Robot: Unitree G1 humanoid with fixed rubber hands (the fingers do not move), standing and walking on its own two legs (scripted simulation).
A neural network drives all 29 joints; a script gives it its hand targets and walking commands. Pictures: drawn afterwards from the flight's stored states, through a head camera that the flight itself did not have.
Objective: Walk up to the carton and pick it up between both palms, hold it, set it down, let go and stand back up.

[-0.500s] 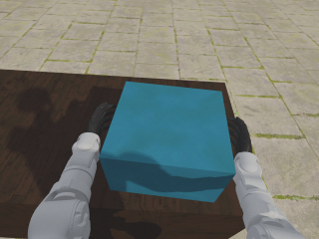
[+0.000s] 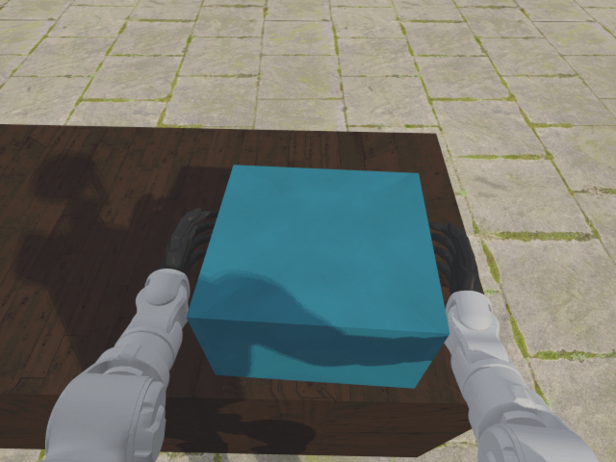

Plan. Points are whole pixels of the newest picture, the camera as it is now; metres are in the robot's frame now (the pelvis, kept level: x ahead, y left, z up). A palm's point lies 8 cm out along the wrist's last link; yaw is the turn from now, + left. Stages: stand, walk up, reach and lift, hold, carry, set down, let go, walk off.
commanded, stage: set down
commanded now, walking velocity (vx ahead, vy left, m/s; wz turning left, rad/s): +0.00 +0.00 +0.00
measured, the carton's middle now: (319, 271) +0.42 +0.01 -0.04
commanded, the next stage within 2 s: none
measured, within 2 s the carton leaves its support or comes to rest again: rests again in 0.56 s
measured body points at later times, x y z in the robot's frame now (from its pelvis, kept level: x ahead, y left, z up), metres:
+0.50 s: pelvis -0.02 +0.02 -0.01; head +0.07 +0.02 +0.43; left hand +0.41 +0.21 +0.01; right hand +0.38 -0.18 +0.00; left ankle -0.01 +0.10 -0.74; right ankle -0.05 -0.12 -0.74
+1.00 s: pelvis -0.03 +0.03 -0.01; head +0.08 +0.04 +0.42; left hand +0.41 +0.22 +0.00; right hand +0.39 -0.18 +0.00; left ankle -0.01 +0.10 -0.74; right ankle -0.05 -0.12 -0.74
